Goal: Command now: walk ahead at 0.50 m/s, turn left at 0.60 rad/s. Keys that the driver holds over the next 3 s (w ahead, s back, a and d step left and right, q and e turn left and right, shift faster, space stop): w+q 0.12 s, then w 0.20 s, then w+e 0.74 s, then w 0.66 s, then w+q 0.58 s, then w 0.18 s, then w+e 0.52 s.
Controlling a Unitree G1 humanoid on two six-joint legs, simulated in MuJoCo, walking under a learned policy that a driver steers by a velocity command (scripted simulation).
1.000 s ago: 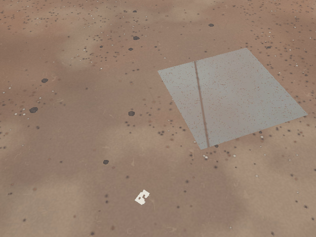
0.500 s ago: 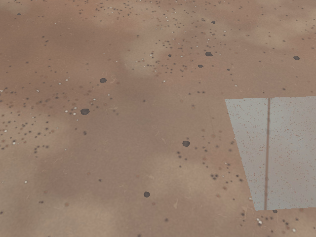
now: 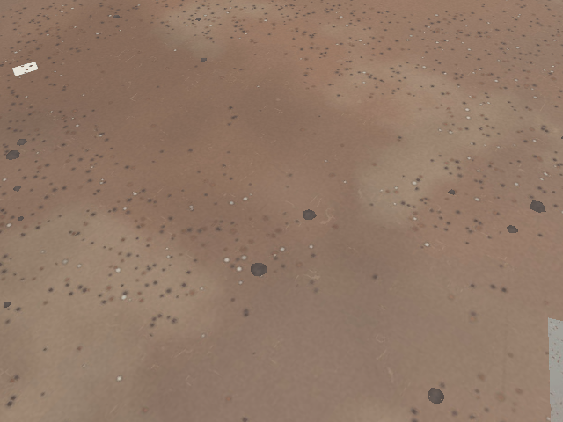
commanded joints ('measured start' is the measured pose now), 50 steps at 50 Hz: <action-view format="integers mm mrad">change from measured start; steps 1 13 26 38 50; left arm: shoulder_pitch -22 87 34 -240 -19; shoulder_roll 145 246 103 74 144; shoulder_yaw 35 52 5 -10 33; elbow -41 42 8 -127 -150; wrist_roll -4 -44 -39 -27 -13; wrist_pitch -19 31 54 42 33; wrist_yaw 5 7 4 -57 -12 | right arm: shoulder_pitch -31 -241 -52 45 -63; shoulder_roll -34 -38 -63 -129 -99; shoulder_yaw -9 -1 -17 -39 -10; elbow -99 -178 -17 89 -13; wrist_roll -4 -14 -45 -17 -38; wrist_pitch -4 -28 -97 -56 -109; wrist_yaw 5 57 24 -10 1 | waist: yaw -6 11 -8 -89 -34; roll -137 -136 5 -9 -77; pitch -3 32 -21 64 -77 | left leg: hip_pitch -167 21 391 669 -61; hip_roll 72 -40 197 227 57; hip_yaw -45 112 -43 220 -34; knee -73 -554 -1006 -921 -13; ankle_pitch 80 170 363 628 -11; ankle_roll -13 76 229 133 -25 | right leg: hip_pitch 114 295 -426 -495 93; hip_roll -296 -318 -178 -96 -202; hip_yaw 217 -37 183 50 472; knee -226 -108 723 236 -135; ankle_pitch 154 652 -14 160 231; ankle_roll -167 -112 53 -22 -285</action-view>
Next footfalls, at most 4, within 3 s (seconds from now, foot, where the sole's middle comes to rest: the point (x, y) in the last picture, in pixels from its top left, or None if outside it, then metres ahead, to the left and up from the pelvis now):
0.32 left None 0.32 0.17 -0.78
0.84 right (325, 357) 0.64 -0.04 -0.78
1.32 left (270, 251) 0.96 0.11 -0.78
1.84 right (375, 198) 1.17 -0.20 -0.78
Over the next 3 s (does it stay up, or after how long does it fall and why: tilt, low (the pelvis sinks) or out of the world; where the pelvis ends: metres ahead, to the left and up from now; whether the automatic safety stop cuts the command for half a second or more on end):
stays up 1.68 -0.11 -0.02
